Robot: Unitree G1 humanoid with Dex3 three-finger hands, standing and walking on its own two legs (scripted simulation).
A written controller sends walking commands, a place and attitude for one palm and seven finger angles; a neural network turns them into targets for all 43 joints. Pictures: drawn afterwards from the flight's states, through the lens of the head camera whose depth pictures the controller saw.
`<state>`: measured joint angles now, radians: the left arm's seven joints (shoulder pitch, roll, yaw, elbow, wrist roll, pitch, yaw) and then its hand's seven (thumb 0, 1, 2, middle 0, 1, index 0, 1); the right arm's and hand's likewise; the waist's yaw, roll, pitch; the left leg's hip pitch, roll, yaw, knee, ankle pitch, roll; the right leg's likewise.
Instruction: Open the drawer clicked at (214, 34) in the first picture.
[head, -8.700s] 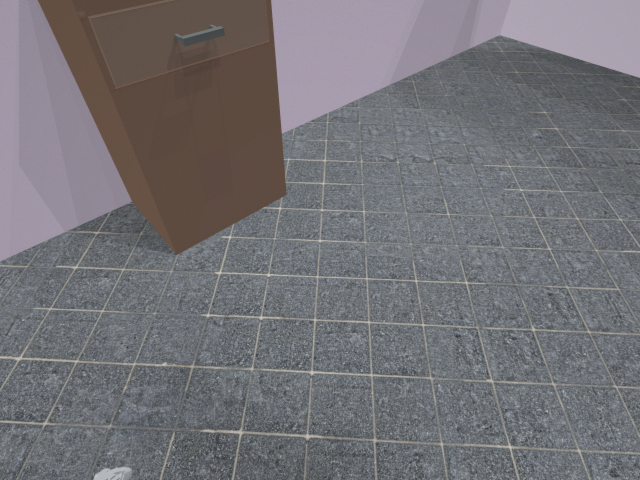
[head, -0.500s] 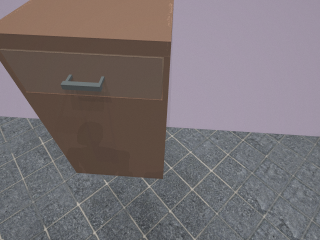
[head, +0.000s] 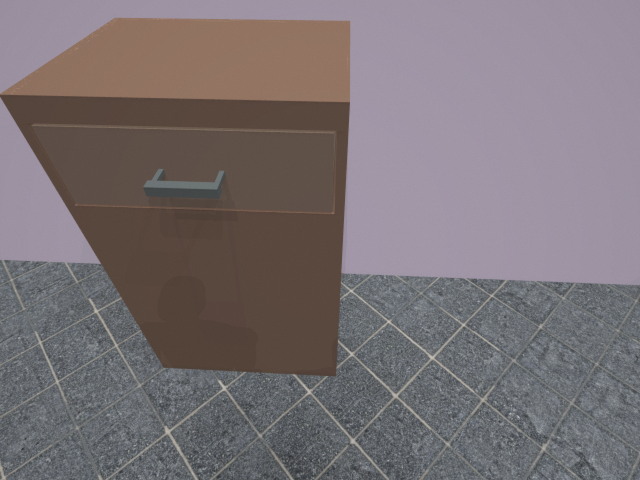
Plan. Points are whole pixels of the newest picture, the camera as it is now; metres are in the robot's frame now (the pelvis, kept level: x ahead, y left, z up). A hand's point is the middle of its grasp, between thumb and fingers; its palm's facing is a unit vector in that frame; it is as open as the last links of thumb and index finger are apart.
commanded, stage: look again from close up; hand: left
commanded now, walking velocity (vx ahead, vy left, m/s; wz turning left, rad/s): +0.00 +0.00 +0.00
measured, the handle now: (186, 182) +0.60 +0.28 +0.05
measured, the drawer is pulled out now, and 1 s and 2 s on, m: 0.00 0.00 0.00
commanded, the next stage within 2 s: shuffle to correct the standing spot in 0.24 s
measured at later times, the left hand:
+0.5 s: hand out of the picture -0.05 +0.17 -0.18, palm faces +0.06 -0.99 -0.16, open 7.4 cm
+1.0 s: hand out of the picture +0.07 +0.21 -0.17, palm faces +0.10 -0.97 -0.22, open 7.3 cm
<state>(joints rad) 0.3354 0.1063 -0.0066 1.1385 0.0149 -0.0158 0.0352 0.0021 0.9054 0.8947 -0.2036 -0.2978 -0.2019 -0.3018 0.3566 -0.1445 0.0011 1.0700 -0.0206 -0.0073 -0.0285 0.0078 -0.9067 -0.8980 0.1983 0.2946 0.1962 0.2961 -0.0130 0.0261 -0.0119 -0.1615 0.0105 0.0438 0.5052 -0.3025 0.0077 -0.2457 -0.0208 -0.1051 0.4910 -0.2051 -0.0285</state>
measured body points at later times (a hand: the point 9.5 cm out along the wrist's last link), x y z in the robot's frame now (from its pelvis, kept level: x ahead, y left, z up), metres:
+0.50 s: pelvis -0.02 +0.02 +0.00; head -0.03 +0.01 +0.45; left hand -0.05 +0.22 -0.16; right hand -0.05 -0.19 -0.17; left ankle -0.02 +0.11 -0.74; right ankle +0.04 -0.10 -0.74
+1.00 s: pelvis +0.05 +0.03 -0.01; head +0.06 +0.01 +0.44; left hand +0.07 +0.26 -0.15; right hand -0.01 -0.17 -0.17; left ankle +0.00 +0.11 -0.70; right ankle +0.07 -0.07 -0.74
